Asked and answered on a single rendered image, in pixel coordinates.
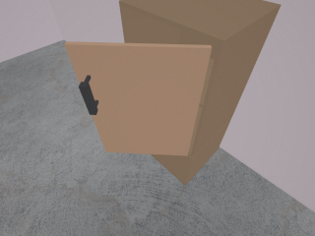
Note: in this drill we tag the handle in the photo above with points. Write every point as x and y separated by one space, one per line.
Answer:
88 97

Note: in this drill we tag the cupboard door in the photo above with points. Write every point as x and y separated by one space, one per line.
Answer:
148 93

